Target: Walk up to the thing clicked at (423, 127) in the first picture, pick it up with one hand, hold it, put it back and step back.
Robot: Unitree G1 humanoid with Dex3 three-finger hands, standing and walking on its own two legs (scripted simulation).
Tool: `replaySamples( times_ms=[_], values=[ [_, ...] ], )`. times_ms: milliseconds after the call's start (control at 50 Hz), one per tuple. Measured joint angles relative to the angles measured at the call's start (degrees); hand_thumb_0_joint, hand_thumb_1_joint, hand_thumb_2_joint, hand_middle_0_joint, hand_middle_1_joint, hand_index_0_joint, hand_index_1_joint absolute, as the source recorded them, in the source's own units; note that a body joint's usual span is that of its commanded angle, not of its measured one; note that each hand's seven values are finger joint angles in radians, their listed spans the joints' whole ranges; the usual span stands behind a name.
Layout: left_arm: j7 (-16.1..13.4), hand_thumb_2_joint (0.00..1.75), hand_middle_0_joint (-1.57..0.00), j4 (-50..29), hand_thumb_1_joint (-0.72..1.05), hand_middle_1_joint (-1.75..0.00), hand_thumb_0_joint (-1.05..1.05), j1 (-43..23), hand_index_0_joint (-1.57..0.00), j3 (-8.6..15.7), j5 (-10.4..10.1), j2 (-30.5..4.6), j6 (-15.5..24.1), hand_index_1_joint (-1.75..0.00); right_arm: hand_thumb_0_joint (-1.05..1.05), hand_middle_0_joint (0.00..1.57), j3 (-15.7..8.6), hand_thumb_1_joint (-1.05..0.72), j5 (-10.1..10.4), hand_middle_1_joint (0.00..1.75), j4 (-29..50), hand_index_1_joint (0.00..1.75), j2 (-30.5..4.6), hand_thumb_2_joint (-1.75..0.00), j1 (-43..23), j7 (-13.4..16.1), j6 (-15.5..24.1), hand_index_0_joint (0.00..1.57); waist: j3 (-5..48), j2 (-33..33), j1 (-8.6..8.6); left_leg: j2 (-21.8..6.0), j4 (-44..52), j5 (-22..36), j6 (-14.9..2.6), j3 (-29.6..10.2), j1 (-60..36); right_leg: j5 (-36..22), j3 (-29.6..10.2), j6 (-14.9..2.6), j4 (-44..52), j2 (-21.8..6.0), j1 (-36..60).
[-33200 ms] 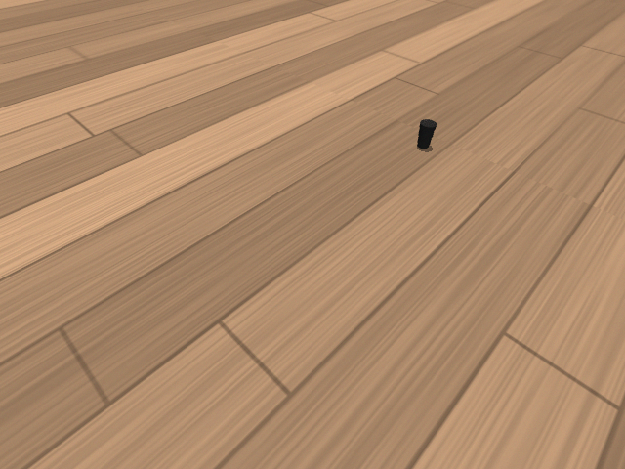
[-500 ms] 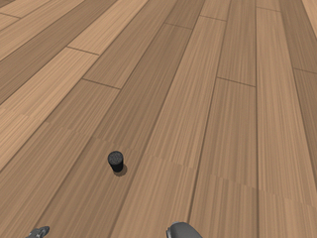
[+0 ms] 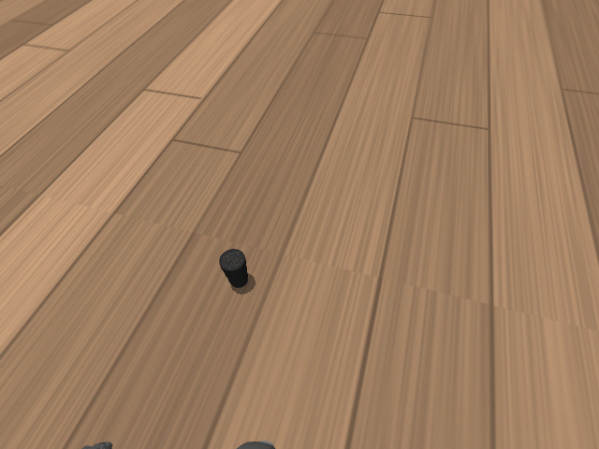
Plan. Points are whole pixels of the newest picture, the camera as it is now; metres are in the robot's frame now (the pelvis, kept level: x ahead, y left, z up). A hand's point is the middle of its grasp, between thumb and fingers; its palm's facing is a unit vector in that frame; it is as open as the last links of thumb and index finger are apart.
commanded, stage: step back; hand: left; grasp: from the side
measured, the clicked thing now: (235, 270) +0.78 +0.28 -0.69
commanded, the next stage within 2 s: stand in 1.54 s
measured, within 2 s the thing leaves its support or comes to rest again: neither
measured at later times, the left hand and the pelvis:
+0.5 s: hand out of the picture -0.11 +0.24 -0.14, palm faces -0.01 -0.91 -0.40, open 7.4 cm; pelvis -0.16 -0.03 +0.00, yaw -2 degrees
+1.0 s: hand out of the picture -0.12 +0.25 -0.14, palm faces +0.06 -0.92 -0.39, open 7.4 cm; pelvis -0.17 -0.03 +0.00, yaw +3 degrees
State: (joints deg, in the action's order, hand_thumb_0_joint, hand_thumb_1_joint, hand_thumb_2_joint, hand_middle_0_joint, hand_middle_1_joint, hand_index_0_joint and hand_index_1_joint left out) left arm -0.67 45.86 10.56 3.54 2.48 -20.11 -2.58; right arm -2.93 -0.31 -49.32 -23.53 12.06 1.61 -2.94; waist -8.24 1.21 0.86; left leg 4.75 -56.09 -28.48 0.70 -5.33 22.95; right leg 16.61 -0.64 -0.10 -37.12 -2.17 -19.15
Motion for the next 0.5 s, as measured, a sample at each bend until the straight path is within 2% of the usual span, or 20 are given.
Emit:
replaySamples(
  times_ms=[40,60,80,100,120,160,200,240,280,320,380,400,420,460,500],
  values=[
    [-0.24,0.9,-0.21,-1.34,0.9,-0.3,0.01,-1.84,-0.21,-0.06,-0.39,-0.58,0.08,-0.3,0.0,0.2,0.06,-0.9,-0.36,0.3,-0.41,0.3,0.36,-0.9,0.69,-0.16,0.16,0.21,-0.66,-0.34,-0.44,-1.54,9.14,1.2,-0.41,1.84,-4.32,-0.39,1.24,0.21,-1.42,-0.54,-1.8],
    [-0.25,0.9,-0.21,-1.91,0.9,-0.3,0.01,-2.7,-0.21,-0.18,-0.66,-0.94,0.01,-0.3,0.0,0.2,0.05,-0.9,-0.51,0.3,-0.56,0.3,0.52,-0.9,0.98,-0.28,0.36,0.21,-0.96,-0.57,-0.67,-2.17,14.8,4.14,-0.73,2.83,-6.75,-0.33,1.78,0.4,-2.66,-0.86,-2.88],
    [-0.24,0.9,-0.21,-2.27,0.9,-0.3,0.01,-3.63,-0.21,-0.29,-0.9,-1.44,-0.11,-0.3,0.0,0.2,-0.07,-0.9,-0.73,0.3,-0.92,0.3,0.94,-0.9,0.91,-0.33,0.59,0.21,-1.49,-1.42,-0.86,-1.93,18.4,7.51,-1.22,3.44,-8.07,-0.18,1.88,0.7,-4.18,-1.58,-4.01],
    [-0.27,0.9,-0.21,-2.28,0.9,-0.3,0.01,-4.52,-0.21,-0.25,-1.12,-2.04,-0.32,-0.3,0.0,0.2,-0.1,-0.9,-1.05,0.3,-1.36,0.3,1.76,-0.9,0.41,-0.42,0.6,0.21,-2.47,-3.18,-0.46,-0.96,18.77,8.52,-1.55,4.33,-8.14,-0.43,0.82,0.51,-5.32,-2.41,-4.81],
    [-0.37,0.9,-0.2,-1.97,0.9,-0.3,0.01,-4.98,-0.21,-0.21,-1.44,-2.2,-0.61,-0.3,0.0,0.2,0.13,-0.9,-1.15,0.3,-1.38,0.3,2.14,-0.9,0.15,-0.8,0.47,0.21,-2.84,-3.72,-0.29,-0.94,18.16,8.68,-1.79,4.71,-7.56,3.29,-0.32,0.17,-7.12,-1.74,-5.58],
    [-0.57,0.9,-0.2,-0.79,0.9,-0.3,0.01,-5.34,-0.2,-0.16,-1.57,-2.07,-1.39,-0.3,0.0,0.2,0.48,-0.9,-1.55,0.3,-1.06,0.3,2.43,-0.9,-0.1,-1.4,0.66,0.21,-2.62,-2.75,-1.23,-2.31,17.54,9.4,-2.07,3.79,-6.18,12.12,-2.81,-0.22,-15.94,2.23,-7.42],
    [-0.55,0.9,-0.2,0.12,0.91,-0.3,0.01,-5.13,-0.2,-0.05,-2.05,-2.3,-1.71,-0.3,0.0,0.2,0.87,-0.9,-1.77,0.3,-0.78,0.3,2.89,-0.9,-0.36,-1.24,0.89,0.21,-1.87,-2.53,-1.55,-3.48,18.81,11.18,-1.99,3.42,-5.42,14.22,-5.25,-0.64,-25.04,5.63,-8.65],
    [-0.38,0.9,-0.2,0.6,0.91,-0.3,0.01,-4.44,-0.2,0.06,-2.21,-2.4,-1.43,-0.3,0.0,0.2,1.06,-0.9,-1.74,0.3,-0.32,0.3,2.91,-0.9,-0.92,-0.99,0.88,0.21,-1.12,-2.22,-1.34,-4.64,19.82,12.86,-1.85,3.41,-4.38,14.06,-5.65,-0.46,-28.88,7.01,-8.01],
    [-0.14,0.9,-0.2,0.97,0.91,-0.3,0.01,-3.57,-0.2,0.17,-2.06,-2.3,-0.96,-0.3,0.0,0.2,0.92,-0.9,-1.82,0.3,0.35,0.3,2.62,-0.9,-1.88,-0.86,0.86,0.21,-0.78,-1.73,-0.95,-5.69,20.27,14.26,-1.69,3.58,-3.14,14.18,-4.88,0.1,-26.26,6.62,-5.29],
    [0.17,0.9,-0.2,1.62,0.91,-0.3,0.01,-2.56,-0.2,0.14,-1.8,-2.28,-0.36,-0.3,0.0,0.2,0.72,-0.9,-1.94,0.3,1.14,0.3,2.21,-0.9,-2.96,-0.88,1.0,0.21,-0.53,-1.36,-0.6,-6.53,20.13,15.33,-1.35,3.97,-1.7,13.78,-3.62,0.45,-18.71,5.17,-1.26],
    [0.43,0.9,-0.2,3.51,0.91,-0.3,0.01,-0.78,-0.2,0.02,-1.37,-2.27,1.04,-0.3,0.0,0.2,0.57,-0.9,-1.68,0.3,1.9,0.3,1.26,-0.9,-4.5,-1.25,0.69,0.21,0.3,-0.66,0.14,-7.89,17.47,15.65,-0.25,4.72,1.34,7.84,-1.94,-0.1,-0.91,3.5,6.38],
    [0.37,0.9,-0.2,4.69,0.91,-0.3,0.01,-0.68,-0.2,0.14,-1.0,-1.51,1.45,-0.3,0.0,0.2,0.37,-0.9,-1.55,0.3,1.72,0.3,0.57,-0.9,-5.2,-1.28,0.46,0.21,-0.21,1.25,-0.08,-9.01,15.74,15.07,-0.54,3.54,2.25,6.17,-1.06,-0.25,0.56,4.8,7.07],
    [0.5,0.9,-0.2,5.53,0.91,-0.3,0.01,-0.26,-0.2,0.03,-0.63,-0.9,1.61,-0.3,0.0,0.2,0.08,-0.9,-1.39,0.3,1.3,0.3,0.29,-0.9,-5.37,-1.13,0.15,0.21,-0.21,2.37,-0.36,-8.37,13.99,11.44,-0.96,1.4,3.02,5.68,-0.35,-0.37,0.16,5.41,6.82],
    [0.79,0.9,-0.2,6.48,0.91,-0.3,0.01,1.42,-0.2,-0.36,-0.22,-0.51,1.79,-0.3,0.0,0.2,-0.17,-0.9,-1.13,0.3,0.15,0.3,0.5,-0.9,-4.7,-0.95,-0.54,0.21,1.21,1.52,0.86,-4.59,7.61,4.21,-0.98,-1.35,4.44,5.35,-1.33,-0.93,-1.14,4.52,5.28],
    [0.67,0.9,-0.2,7.39,0.9,-0.3,0.01,2.54,-0.21,-0.53,-0.18,-0.05,1.91,-0.3,0.0,0.2,-0.32,-0.9,-0.62,0.3,-0.75,0.3,0.16,-0.9,-3.6,-1.06,-0.43,0.21,2.03,1.11,1.31,-1.79,0.58,3.43,-0.94,-2.87,5.16,4.3,-1.76,-0.92,-0.56,3.37,4.88]
  ],
)
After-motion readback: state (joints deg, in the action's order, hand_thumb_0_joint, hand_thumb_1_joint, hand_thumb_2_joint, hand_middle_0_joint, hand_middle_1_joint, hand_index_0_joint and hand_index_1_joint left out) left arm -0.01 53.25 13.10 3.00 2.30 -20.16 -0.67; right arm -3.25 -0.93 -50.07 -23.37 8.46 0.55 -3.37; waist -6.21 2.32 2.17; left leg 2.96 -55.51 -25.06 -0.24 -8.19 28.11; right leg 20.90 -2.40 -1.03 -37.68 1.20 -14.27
